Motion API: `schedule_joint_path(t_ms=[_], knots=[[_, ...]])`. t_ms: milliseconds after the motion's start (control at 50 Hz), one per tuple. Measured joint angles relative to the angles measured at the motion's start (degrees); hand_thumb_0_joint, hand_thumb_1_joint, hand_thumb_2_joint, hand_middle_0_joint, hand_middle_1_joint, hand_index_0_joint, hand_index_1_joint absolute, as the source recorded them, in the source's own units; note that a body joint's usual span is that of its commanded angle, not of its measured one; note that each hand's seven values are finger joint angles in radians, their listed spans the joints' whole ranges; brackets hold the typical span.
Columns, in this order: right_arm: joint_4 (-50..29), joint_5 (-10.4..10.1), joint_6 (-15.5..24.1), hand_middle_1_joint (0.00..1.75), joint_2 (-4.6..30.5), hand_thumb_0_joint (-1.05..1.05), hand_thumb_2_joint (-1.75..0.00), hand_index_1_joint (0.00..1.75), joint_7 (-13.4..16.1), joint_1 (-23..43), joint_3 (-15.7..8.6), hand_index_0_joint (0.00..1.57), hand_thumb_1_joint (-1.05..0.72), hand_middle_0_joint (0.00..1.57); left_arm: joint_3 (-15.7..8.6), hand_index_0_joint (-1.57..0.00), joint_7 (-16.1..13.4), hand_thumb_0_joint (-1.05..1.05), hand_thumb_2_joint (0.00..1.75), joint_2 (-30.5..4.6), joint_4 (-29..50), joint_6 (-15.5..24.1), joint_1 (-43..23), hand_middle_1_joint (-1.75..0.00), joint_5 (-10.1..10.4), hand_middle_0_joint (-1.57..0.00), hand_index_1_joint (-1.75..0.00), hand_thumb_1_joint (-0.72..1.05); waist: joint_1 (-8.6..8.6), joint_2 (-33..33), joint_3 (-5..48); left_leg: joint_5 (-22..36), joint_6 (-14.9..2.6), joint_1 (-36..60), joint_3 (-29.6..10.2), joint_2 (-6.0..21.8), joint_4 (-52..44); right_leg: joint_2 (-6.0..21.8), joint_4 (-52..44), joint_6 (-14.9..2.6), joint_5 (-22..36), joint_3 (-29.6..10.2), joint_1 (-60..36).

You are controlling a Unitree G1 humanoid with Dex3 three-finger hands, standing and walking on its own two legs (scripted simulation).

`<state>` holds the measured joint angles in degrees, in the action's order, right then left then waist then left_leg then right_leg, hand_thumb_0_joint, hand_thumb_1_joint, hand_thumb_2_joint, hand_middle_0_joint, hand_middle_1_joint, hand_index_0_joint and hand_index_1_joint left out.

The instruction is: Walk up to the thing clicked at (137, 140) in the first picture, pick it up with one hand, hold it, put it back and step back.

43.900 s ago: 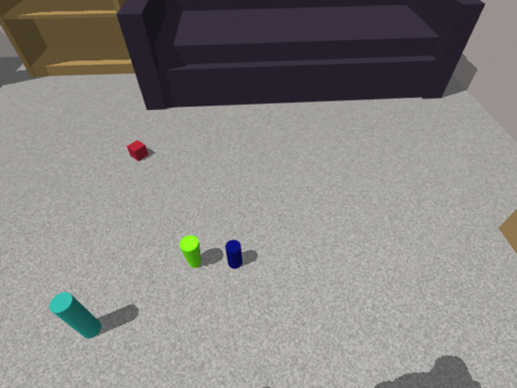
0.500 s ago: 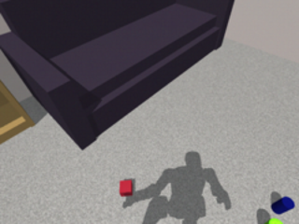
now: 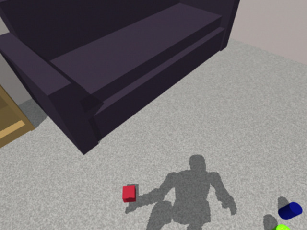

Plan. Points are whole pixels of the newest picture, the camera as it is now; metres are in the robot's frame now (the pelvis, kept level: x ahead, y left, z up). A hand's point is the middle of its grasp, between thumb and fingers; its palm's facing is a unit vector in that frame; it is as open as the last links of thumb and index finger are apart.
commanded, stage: stand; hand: left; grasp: from above
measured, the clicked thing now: (129, 193) +0.46 +0.19 -0.75
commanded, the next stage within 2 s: rise first in 0.58 s
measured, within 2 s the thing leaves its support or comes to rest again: neither
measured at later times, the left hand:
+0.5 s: hand out of the picture +0.08 +0.26 -0.15, palm faces -0.04 -0.94 -0.35, open 7.4 cm
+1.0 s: hand out of the picture +0.15 +0.26 -0.17, palm faces -0.06 -0.92 -0.38, open 9.9 cm
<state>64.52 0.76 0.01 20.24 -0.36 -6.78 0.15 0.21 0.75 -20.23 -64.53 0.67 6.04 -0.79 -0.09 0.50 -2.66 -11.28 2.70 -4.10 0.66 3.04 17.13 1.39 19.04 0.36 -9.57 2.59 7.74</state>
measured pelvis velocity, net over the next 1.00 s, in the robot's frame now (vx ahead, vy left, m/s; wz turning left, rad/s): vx -0.02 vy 0.01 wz -0.01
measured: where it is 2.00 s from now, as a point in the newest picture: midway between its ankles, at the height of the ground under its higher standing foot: outside the picture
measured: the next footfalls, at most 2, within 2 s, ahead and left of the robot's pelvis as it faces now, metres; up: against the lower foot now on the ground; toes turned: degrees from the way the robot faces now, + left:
none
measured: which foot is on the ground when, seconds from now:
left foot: down 0.00-1.00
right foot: down 0.00-1.00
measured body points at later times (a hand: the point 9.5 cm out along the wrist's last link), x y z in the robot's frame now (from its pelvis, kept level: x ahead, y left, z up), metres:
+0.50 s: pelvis +0.00 +0.00 +0.00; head +0.01 +0.00 +0.45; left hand +0.08 +0.30 -0.13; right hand +0.07 -0.30 -0.14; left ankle -0.02 +0.15 -0.75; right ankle +0.01 -0.12 -0.75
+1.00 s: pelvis -0.02 +0.01 -0.02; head +0.04 +0.01 +0.42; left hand +0.15 +0.30 -0.14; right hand +0.08 -0.25 -0.14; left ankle -0.02 +0.15 -0.75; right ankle +0.01 -0.12 -0.75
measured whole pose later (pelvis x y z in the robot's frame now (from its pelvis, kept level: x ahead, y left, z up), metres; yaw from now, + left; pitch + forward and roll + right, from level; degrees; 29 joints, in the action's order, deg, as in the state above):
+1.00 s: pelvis -0.02 +0.01 -0.02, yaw -1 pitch +7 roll +0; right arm 43.0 -1.3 2.9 13.7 1.2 -13.7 -1.8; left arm -7.8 0.3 -18.1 -54.7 -2.9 -0.9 -8.3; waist -1.6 0.0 -0.1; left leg -18.0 1.7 -23.5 0.9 2.5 34.9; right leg 2.2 34.6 0.9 -14.8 1.4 26.5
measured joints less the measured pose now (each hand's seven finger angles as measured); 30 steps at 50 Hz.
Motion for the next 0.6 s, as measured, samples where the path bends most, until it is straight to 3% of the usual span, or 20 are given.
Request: schedule_joint_path(t_ms=[600], knots=[[-0.37, -0.05, 0.03, 0.3, -0.04, 0.01, -0.9, 0.3, 0.05, -0.02, -0.15, 0.21, -0.9, 0.2, -0.15, -0.2, -0.05, 0.01, 0.9, 0.03, 0.14, 0.05, 0.38, -0.3, -0.09, -0.21, -0.3, 0.9, 0.07, 0.04, 0.01, -0.08, -0.13, 0.72, 0.36, -0.09, -0.35, 0.07, -0.03, 0.13, -0.12, -0.35, -0.44]])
